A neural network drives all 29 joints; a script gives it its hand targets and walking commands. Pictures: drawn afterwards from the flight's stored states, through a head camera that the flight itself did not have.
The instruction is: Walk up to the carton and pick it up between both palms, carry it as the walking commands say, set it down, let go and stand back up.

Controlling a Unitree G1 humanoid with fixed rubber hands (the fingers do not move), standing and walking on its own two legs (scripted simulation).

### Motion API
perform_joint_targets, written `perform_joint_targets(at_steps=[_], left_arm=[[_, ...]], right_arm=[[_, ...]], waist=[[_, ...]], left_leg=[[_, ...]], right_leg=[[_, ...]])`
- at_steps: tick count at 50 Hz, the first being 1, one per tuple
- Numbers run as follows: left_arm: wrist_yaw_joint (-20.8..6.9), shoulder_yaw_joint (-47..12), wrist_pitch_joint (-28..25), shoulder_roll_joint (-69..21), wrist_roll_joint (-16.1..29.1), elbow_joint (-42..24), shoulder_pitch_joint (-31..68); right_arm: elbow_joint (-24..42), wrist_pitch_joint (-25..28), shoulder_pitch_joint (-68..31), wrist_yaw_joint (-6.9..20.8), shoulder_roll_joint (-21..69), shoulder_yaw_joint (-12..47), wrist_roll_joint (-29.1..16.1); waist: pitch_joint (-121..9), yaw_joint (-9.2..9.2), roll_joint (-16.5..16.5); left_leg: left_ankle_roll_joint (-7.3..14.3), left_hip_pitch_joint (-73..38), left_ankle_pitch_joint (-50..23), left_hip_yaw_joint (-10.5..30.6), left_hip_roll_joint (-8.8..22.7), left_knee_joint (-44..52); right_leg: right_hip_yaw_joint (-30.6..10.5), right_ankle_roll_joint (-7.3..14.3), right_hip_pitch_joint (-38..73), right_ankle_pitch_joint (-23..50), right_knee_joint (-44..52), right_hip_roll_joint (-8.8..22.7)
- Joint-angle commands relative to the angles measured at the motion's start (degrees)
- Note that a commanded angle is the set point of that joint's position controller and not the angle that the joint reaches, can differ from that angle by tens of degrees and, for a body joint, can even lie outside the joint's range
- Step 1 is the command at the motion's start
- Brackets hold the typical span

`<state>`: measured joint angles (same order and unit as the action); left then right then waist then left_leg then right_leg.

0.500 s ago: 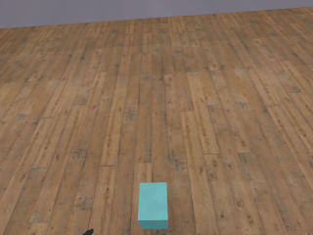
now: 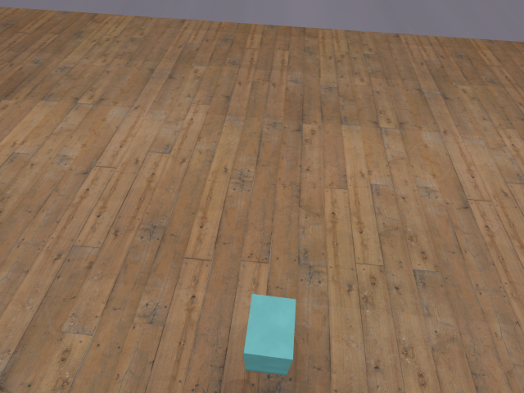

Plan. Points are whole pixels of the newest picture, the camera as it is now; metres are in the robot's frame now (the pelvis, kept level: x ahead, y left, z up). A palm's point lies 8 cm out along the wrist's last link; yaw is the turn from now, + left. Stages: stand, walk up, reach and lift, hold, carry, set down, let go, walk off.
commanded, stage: walk up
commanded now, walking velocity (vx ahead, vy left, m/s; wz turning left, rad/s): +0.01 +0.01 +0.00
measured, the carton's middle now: (269, 335) +0.41 +0.00 -0.66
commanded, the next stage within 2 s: stand in 0.26 s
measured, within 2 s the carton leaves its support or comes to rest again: neither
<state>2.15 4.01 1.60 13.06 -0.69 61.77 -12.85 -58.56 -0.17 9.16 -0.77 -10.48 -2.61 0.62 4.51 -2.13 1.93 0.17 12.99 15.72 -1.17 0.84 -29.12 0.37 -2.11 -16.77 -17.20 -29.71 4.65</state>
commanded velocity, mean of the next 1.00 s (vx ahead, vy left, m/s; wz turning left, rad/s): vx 0.00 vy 0.00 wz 0.00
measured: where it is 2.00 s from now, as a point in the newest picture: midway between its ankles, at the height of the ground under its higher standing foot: outside the picture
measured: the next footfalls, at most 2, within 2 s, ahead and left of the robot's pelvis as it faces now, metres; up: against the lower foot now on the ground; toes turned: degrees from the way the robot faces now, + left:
right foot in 0.32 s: +0.01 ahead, -0.11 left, +0.00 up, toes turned +9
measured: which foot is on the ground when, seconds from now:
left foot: down 0.00-1.00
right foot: up 0.00-0.30, down 0.32-1.00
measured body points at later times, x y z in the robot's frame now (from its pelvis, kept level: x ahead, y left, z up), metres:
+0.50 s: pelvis +0.00 +0.03 +0.01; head +0.02 +0.04 +0.46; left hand +0.00 +0.25 -0.16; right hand +0.01 -0.18 -0.15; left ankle -0.01 +0.11 -0.74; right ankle -0.03 -0.10 -0.74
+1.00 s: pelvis -0.03 +0.04 -0.02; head +0.04 +0.03 +0.42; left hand +0.18 +0.25 -0.14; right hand +0.18 -0.19 -0.14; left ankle -0.01 +0.11 -0.74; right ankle -0.03 -0.10 -0.74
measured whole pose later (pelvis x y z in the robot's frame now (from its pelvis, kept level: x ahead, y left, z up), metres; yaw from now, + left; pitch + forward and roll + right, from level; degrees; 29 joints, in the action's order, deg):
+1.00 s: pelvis -0.03 +0.04 -0.02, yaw -1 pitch +13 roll -1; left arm 2.7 -2.0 33.8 12.3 5.9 35.1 4.6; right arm -34.3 -33.8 -6.7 -1.1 -13.3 1.2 -4.5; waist -5.4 0.5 -2.1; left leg 4.1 36.5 17.9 -3.1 -2.0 -41.5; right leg 0.2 -1.5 -34.7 -19.0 -40.7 0.8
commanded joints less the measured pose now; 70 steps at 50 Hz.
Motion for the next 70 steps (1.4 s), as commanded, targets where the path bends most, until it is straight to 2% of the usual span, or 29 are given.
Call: perform_joint_targets(at_steps=[1,4,9,14,15,18,21,26,27,33,34,36,37,38,40,41,46,47,48,52,53,55,59,62,63,64,65,68,70], left_arm=[[-0.8,-1.2,0.2,0.0,0.7,-1.1,-0.8],[-0.7,-0.9,0.2,0.1,-0.4,2.1,-5.3],[0.2,-1.7,0.1,-1.1,0.5,1.3,-5.1],[0.5,-3.3,-1.2,-1.8,0.4,3.6,-8.7],[0.6,-3.1,-1.5,1.0,0.2,3.7,-7.7],[0.5,-2.7,-2.2,2.1,-0.3,3.1,-5.6],[0.4,-3.0,-2.3,1.1,0.2,3.5,-5.4],[0.9,-3.3,-2.2,1.0,0.1,3.8,-5.0],[0.7,-3.1,-2.4,0.8,0.6,3.3,-6.1],[0.7,-3.5,-1.9,0.7,0.1,4.7,-6.4],[0.6,-3.8,-1.9,0.1,0.3,4.5,-7.1],[0.9,-3.4,-2.1,1.7,0.5,4.8,-6.7],[1.0,-4.4,0.5,3.1,1.0,-36.5,44.1],[2.1,-3.9,3.9,5.7,2.7,-32.1,35.9],[1.6,-5.3,12.6,3.5,7.4,-30.3,29.8],[1.4,-6.3,17.7,6.1,7.8,-28.3,26.6],[0.5,-7.8,37.8,-1.3,8.0,-23.8,0.5],[0.1,-6.4,37.8,-1.3,7.2,-22.3,-3.4],[-0.4,-7.2,36.9,-3.2,6.1,-25.2,-4.3],[-0.9,-1.2,31.8,-1.4,0.0,-32.8,4.5],[-1.2,-0.1,29.8,-0.8,0.0,-34.4,8.7],[-2.5,2.7,24.2,-0.5,-3.9,-37.5,15.4],[-4.6,2.3,17.3,1.2,-2.8,-45.9,22.9],[-5.0,6.4,16.9,5.3,-2.7,-48.0,24.1],[-5.5,2.2,17.5,2.7,-0.6,-48.2,24.1],[-5.5,2.2,19.1,0.3,-0.2,-46.7,18.7],[-6.0,2.4,19.8,3.4,0.9,-46.1,22.9],[-7.7,6.2,22.7,5.6,0.3,-37.9,24.9],[-8.4,6.4,23.5,6.4,-1.5,-31.8,26.7]], right_arm=[[1.1,1.3,2.9,-1.0,-5.3,1.5,-0.1],[1.4,1.7,3.2,-0.8,-4.1,0.8,0.3],[-0.3,1.5,6.4,-1.7,-2.0,0.8,0.1],[-1.8,0.9,5.5,-1.8,-2.9,-0.2,-0.9],[-1.3,0.9,5.3,-1.5,-3.1,-0.1,-1.0],[-3.8,0.8,7.1,-1.2,-0.3,0.5,-1.2],[-4.0,0.9,6.4,-1.3,-2.9,0.1,-0.9],[-4.2,1.1,8.9,-1.4,-2.3,0.3,-0.4],[-4.8,1.1,9.5,-1.2,-2.6,0.4,-0.6],[-5.6,1.2,10.1,-1.5,-1.3,1.0,-0.4],[-5.8,1.0,10.5,-1.6,-1.3,1.2,-0.6],[-5.9,1.0,9.9,-1.5,-2.7,0.7,-0.3],[35.8,-0.4,-41.7,-0.1,-7.2,2.8,-6.1],[28.7,-4.4,-30.6,-2.4,-7.8,3.3,-7.8],[30.5,-13.3,-29.1,-2.5,-12.6,3.2,-7.1],[28.2,-18.1,-25.4,-2.7,-10.1,4.5,-9.1],[23.0,-38.7,-0.3,-0.4,-4.1,4.7,-6.3],[23.5,-38.6,2.1,0.3,-5.4,2.6,-4.2],[24.4,-38.5,2.5,0.8,-3.0,3.4,-4.0],[29.8,-33.4,-2.0,1.2,-2.6,-0.6,0.3],[31.5,-31.5,-4.3,1.0,-1.0,0.1,1.5],[34.0,-26.3,-10.2,0.8,-1.0,-2.6,3.9],[40.2,-19.7,-12.8,-1.1,0.7,-4.4,3.4],[47.2,-18.7,-16.1,-2.7,2.4,-0.5,0.5],[46.5,-19.5,-16.2,-3.2,2.7,-0.8,0.6],[45.1,-21.5,-14.5,-3.1,2.8,1.3,0.0],[45.4,-22.4,-14.8,-3.7,5.5,3.1,-1.5],[44.7,-26.3,-21.1,-5.6,9.4,4.8,-2.3],[41.0,-28.1,-24.1,-6.4,7.9,1.5,-0.5]], waist=[[0.1,0.9,-13.5],[-2.1,-0.09,-6.5],[-4.4,1.67,-10.7],[-2.6,-0.85,-7.3],[-4.2,1.3,-2.6],[0.0,2.26,4.2],[2.0,1.78,-1.1],[0.4,2.27,1.8],[-0.2,2.12,-3.6],[0.8,1.99,1.1],[2.8,1.9,-3.0],[1.9,1.52,-1.7],[-12.8,-0.9,-5.5],[-12.3,1.68,-5.2],[-13.5,0.35,-2.4],[-14.8,-0.65,-7.2],[-24.9,3.46,-4.7],[-23.7,3.95,0.8],[-21.0,2.46,-3.5],[-17.6,-0.2,-2.7],[-15.5,-0.05,1.1],[-15.9,0.44,-2.5],[-35.1,3.46,-3.5],[-43.3,-1.1,-5.7],[-43.8,2.52,-2.8],[-43.4,-0.09,-3.4],[-41.3,2.04,-2.2],[-30.8,-1.3,-1.0],[-21.4,0.32,-1.3]], left_leg=[[5.3,-0.5,-9.3,10.9,13.2,18.7],[4.3,-7.0,-23.2,8.7,11.3,14.9],[7.2,-11.7,-28.1,8.5,12.0,13.0],[4.4,-4.7,-19.4,8.1,8.9,10.1],[3.1,-4.2,-19.6,4.9,5.7,9.0],[1.2,-5.3,-10.3,4.0,2.6,12.1],[1.4,-6.0,-11.6,3.5,3.5,11.9],[1.7,-6.7,-11.3,4.6,4.2,11.7],[1.7,-5.5,-12.2,4.7,4.2,11.8],[1.7,-6.0,-10.8,4.3,4.4,12.0],[1.8,-5.0,-10.1,4.4,4.3,12.1],[1.6,-4.9,-9.7,5.1,4.5,12.5],[1.1,12.3,10.7,0.5,0.2,2.5],[1.7,11.7,10.2,0.9,2.1,0.2],[1.1,16.1,8.6,-0.4,4.0,0.2],[1.6,17.1,8.9,0.5,2.5,-1.5],[1.1,3.3,-33.1,9.7,1.9,-9.4],[0.9,2.0,-31.6,9.9,1.9,-9.1],[0.5,3.9,-30.5,9.6,1.0,-8.2],[0.5,6.8,-28.1,7.9,-0.1,-7.0],[1.1,10.5,-23.0,6.8,0.4,-8.4],[1.2,15.3,-19.0,6.1,0.5,-12.0],[0.0,14.9,-28.1,5.6,0.1,-21.9],[0.5,14.8,-29.6,3.6,-1.0,-24.9],[0.4,17.4,-24.3,3.4,-1.6,-24.8],[0.1,18.9,-21.7,2.1,-1.9,-24.3],[1.1,21.2,-13.8,1.2,-1.2,-24.4],[2.7,32.0,3.5,-0.9,-1.9,-22.4],[2.8,33.6,9.8,-0.8,-1.3,-21.0]], right_leg=[[-2.4,1.8,-2.8,-8.3,-12.0,-1.9],[-2.1,1.0,-3.1,-4.5,-13.1,-3.0],[-0.9,0.6,-1.1,-7.5,-4.6,-2.6],[-2.0,2.4,10.9,7.0,12.0,0.0],[-4.4,3.3,13.1,16.1,12.6,2.1],[-4.5,3.7,8.7,13.3,11.2,2.4],[-3.3,2.7,7.5,10.7,12.2,2.0],[-3.5,2.9,7.9,10.6,12.5,1.9],[-4.1,2.9,9.2,10.0,11.7,1.9],[-3.2,2.6,8.2,10.5,11.8,1.8],[-3.7,2.4,6.8,9.3,12.5,1.5],[-3.5,2.9,8.6,8.9,11.7,1.4],[-1.2,6.8,-9.7,-4.0,2.1,-2.1],[3.1,4.7,-11.6,-6.5,-4.4,-3.4],[2.0,6.4,-10.7,-8.8,-5.6,-1.8],[1.6,7.1,-9.6,-7.4,-5.9,-2.0],[-3.8,6.7,-15.1,11.9,-7.9,-5.1],[-3.1,5.4,-17.5,10.8,-7.4,-6.0],[-4.0,6.4,-19.2,10.5,-6.7,-5.8],[-2.7,6.1,-17.3,13.2,-6.2,-7.0],[-2.2,5.1,-19.4,12.1,-7.4,-6.6],[-3.3,4.9,-23.2,8.9,-10.7,-6.3],[-2.6,1.6,-23.3,18.7,-19.2,-6.8],[-3.8,1.0,-22.8,16.9,-20.0,-6.6],[-3.0,0.5,-21.5,16.6,-20.5,-7.1],[-3.4,1.5,-18.6,12.8,-19.8,-6.4],[-3.3,1.2,-20.7,10.5,-19.5,-5.9],[-5.6,0.9,-18.7,-3.7,-16.7,-4.4],[-6.4,1.6,-19.4,-14.6,-14.8,-3.8]])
